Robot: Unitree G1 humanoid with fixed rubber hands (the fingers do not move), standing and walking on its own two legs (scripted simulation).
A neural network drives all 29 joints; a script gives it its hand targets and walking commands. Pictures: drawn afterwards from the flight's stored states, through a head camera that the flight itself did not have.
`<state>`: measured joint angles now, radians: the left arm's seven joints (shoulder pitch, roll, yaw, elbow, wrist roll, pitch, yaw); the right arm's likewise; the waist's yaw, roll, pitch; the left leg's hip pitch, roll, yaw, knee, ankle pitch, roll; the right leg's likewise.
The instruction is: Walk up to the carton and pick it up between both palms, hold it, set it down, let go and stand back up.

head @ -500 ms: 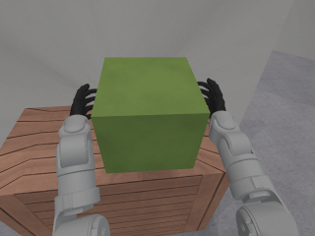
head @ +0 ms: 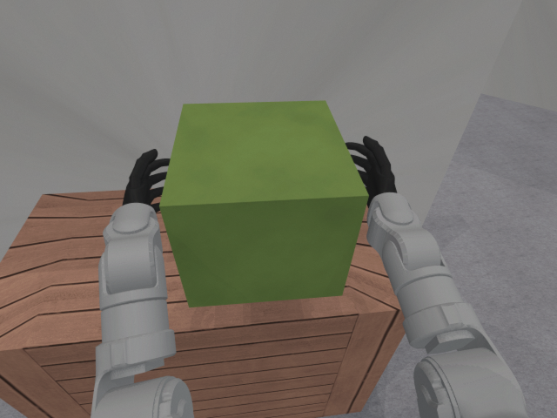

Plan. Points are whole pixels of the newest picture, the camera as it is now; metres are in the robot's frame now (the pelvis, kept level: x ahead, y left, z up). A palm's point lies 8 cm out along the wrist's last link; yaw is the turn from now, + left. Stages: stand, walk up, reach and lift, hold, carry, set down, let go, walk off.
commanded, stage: hold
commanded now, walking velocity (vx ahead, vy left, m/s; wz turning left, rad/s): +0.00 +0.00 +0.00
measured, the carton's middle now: (261, 198) +0.42 +0.01 +0.12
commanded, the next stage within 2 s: none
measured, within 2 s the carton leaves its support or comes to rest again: neither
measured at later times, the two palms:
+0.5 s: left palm (144, 211) +0.34 +0.17 +0.17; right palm (384, 199) +0.35 -0.16 +0.17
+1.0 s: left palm (144, 215) +0.34 +0.17 +0.17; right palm (383, 204) +0.35 -0.16 +0.16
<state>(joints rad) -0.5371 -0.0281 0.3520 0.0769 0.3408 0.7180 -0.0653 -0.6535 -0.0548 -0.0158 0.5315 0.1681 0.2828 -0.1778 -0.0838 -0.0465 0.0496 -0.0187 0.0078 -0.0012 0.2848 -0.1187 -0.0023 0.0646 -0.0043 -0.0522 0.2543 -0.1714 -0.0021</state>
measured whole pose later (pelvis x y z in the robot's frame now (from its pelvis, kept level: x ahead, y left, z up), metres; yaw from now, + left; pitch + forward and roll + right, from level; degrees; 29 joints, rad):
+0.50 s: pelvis -0.01 +0.00 +0.00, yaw -1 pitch -8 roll +0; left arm -0.57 -0.03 0.36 0.12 0.34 0.71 -0.07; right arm -0.65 -0.04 -0.05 0.54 0.14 0.28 -0.17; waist -0.06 -0.05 0.05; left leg -0.04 0.01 0.01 0.27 -0.09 -0.01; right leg 0.02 0.00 -0.04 0.28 -0.16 -0.01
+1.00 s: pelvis +0.00 +0.00 +0.00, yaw +0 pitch -9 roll -1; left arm -0.46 -0.05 0.30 -0.05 0.32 0.75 -0.05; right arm -0.56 -0.09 0.04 0.41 0.23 0.28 -0.20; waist -0.10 -0.04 0.08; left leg -0.02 0.01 0.00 0.31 -0.13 0.00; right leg 0.08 0.00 -0.06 0.25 -0.17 0.00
